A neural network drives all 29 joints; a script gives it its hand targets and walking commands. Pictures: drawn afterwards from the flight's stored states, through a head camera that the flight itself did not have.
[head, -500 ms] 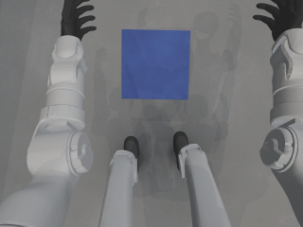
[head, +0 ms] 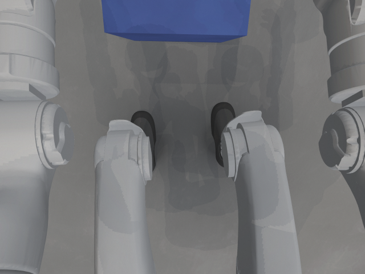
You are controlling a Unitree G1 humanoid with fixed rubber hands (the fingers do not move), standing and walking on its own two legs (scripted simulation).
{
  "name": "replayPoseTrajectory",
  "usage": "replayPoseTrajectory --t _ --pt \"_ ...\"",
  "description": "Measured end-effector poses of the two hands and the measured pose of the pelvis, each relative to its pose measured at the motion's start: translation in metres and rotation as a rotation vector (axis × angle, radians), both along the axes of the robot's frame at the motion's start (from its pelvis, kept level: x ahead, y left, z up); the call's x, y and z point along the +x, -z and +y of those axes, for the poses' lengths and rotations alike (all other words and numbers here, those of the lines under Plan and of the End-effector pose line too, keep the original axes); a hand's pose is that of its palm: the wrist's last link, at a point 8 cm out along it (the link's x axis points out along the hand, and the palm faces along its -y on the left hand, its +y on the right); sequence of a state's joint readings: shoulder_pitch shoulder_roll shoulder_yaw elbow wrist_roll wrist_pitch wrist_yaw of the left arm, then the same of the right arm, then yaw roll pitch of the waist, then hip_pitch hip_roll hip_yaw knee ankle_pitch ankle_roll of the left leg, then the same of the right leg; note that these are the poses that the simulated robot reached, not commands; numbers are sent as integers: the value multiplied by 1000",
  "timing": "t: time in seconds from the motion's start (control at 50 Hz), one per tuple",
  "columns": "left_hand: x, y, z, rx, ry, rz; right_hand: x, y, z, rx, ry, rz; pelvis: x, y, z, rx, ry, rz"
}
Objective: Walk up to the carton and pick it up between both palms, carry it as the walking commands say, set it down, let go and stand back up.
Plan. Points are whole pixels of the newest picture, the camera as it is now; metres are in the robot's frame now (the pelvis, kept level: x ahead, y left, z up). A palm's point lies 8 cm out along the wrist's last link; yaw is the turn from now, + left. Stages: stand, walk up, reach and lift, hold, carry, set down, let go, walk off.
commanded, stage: reach and lift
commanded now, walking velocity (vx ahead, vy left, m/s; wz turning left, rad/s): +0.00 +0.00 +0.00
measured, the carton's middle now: out of the picture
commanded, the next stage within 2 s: none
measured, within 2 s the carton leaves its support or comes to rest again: leaves its support in 1.96 s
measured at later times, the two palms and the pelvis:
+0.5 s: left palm out of the picture +0.60 +0.19 -0.27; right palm out of the picture +0.58 -0.21 -0.27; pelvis +0.04 +0.01 -0.09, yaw +0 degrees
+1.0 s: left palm out of the picture +0.60 +0.20 -0.24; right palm out of the picture +0.57 -0.18 -0.27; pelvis +0.02 +0.00 -0.10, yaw +1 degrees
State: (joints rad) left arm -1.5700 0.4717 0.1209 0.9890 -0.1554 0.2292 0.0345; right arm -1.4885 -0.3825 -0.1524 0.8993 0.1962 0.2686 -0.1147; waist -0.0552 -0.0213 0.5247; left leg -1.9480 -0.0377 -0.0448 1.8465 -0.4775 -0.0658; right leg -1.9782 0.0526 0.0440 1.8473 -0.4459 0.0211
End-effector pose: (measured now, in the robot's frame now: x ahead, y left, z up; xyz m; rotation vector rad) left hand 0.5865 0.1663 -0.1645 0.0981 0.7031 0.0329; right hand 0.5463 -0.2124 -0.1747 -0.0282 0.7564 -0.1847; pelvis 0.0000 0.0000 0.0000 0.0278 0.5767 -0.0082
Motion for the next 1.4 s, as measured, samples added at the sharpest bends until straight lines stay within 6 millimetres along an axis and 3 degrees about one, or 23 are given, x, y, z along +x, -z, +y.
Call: replayPoseTrajectory --t 0.12,0.2,0.28,0.32,0.38,0.46,0.54,0.6,0.64,0.72,0.78,0.82,0.86,0.92,0.98,1.02,1.08,1.14,1.22,1.3,1.4 --pt "23 -1 16 59 -50 -70 34 -2 -7 -1 73 -138 -6 41 9 -15 -10 -16" --pt "23 15 30 51 -74 10 25 22 -18 -29 71 -17 2 58 12 -15 -20 -5" --pt "14 47 10 -2 -2 96 2 49 -12 -17 30 95 17 63 13 -25 -22 56" --pt "14 60 -9 -48 28 84 6 55 -3 -1 12 63 23 64 14 -31 -21 88" --pt "21 75 -16 -50 16 42 26 59 5 14 16 -24 29 70 15 -41 -20 125" --pt "21 100 7 20 -32 46 42 82 2 4 40 -36 34 84 14 -38 -21 151" --pt "10 117 37 66 -73 39 22 117 -1 -13 36 38 36 92 10 -22 -25 114" --pt "5 124 35 48 -52 12 7 132 6 0 20 32 33 93 8 -20 -27 60" --pt "4 128 19 9 -21 -8 10 129 4 -9 9 -13 28 95 8 -26 -34 26" --pt "-2 130 -14 -31 18 35 24 98 -13 -52 53 -83 21 104 9 -34 -43 -3" --pt "4 120 -16 -18 -10 29 31 71 -29 -72 81 -108 17 108 8 -33 -31 -27" --pt "11 106 -10 -12 -34 -2 29 65 -35 -61 89 -78 17 109 7 -27 -21 -22" --pt "16 92 -1 5 -49 -27 23 69 -31 -34 80 -23 16 107 4 -20 -11 -9" --pt "18 75 17 36 -65 -28 16 86 -9 38 44 42 18 101 2 -10 -4 15" --pt "13 71 30 57 -68 10 19 97 26 100 -16 22 20 96 2 -10 -14 45" --pt "9 77 33 56 -61 47 25 100 37 98 -19 -4 22 94 3 -15 -25 59" --pt "10 94 23 14 -41 73 30 101 35 39 -35 -20 25 95 6 -19 -40 80" --pt "17 115 -9 -68 13 55 27 102 17 -38 -16 -9 29 97 8 -29 -48 98" --pt "27 123 -32 -95 14 -17 21 101 -3 -57 35 -12 30 97 10 -43 -29 71" --pt "16 124 -38 -35 41 -1 25 111 16 23 19 -38 27 97 12 -51 -19 37" --pt "1 116 -19 32 18 21 30 113 35 62 13 -61 22 98 10 -27 -32 8"
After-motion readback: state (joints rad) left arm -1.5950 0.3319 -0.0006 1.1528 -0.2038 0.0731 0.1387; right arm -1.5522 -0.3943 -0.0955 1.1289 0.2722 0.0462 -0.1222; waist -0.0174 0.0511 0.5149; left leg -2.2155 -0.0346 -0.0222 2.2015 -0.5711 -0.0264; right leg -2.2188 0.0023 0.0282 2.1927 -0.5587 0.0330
